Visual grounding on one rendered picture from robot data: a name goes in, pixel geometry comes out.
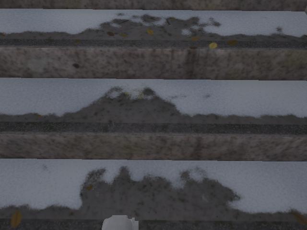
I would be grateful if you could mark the robot left thigh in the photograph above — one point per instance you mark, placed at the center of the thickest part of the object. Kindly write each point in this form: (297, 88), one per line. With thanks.
(121, 222)

